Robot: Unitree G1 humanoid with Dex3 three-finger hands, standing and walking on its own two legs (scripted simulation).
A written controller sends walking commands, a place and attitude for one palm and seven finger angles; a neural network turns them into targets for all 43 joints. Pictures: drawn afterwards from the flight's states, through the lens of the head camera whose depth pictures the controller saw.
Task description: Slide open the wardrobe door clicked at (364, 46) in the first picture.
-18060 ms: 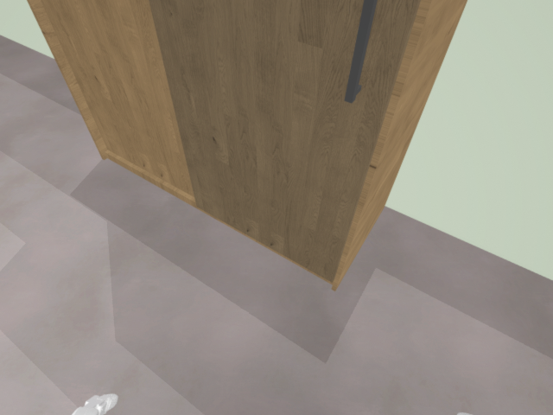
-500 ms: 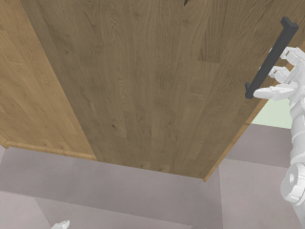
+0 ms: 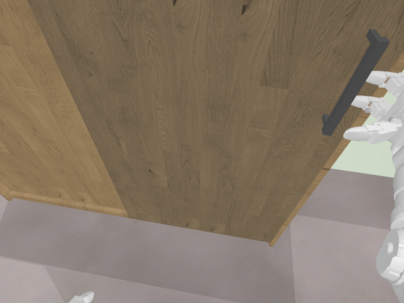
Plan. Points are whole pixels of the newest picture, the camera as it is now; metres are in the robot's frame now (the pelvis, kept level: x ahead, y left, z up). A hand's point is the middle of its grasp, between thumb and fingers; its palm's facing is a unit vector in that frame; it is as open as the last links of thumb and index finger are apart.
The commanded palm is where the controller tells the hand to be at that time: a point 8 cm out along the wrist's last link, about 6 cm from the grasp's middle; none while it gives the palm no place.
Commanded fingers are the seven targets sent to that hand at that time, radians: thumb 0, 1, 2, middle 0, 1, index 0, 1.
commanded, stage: slide the fingers in behind the handle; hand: right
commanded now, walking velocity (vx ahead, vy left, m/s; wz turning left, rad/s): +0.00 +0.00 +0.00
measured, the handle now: (347, 88) +0.51 -0.22 +0.19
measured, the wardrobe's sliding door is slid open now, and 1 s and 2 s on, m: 0.00 0.00 0.00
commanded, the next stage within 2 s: grip the handle and tug to test in 1.40 s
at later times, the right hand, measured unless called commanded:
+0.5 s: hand (356, 106) +0.46 -0.22 +0.19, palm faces +0.07 +1.00 +0.01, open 14.0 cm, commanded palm +0.42 -0.26 +0.19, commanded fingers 0.00 0.50 -0.30 0.30 1.20 0.30 1.20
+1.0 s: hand (349, 109) +0.44 -0.20 +0.19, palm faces +0.08 +1.00 +0.02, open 14.0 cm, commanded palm +0.42 -0.25 +0.19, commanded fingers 0.00 0.50 -0.30 0.30 1.20 0.30 1.20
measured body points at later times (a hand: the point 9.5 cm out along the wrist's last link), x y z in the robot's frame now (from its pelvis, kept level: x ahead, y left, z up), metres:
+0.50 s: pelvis +0.01 -0.01 +0.00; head +0.03 +0.00 +0.45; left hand +0.10 +0.25 -0.11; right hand +0.45 -0.27 +0.19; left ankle +0.02 +0.12 -0.74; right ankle -0.02 -0.11 -0.74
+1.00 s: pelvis +0.00 +0.00 +0.00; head +0.01 +0.01 +0.45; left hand +0.10 +0.26 -0.11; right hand +0.43 -0.26 +0.19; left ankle +0.02 +0.12 -0.74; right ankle -0.02 -0.11 -0.74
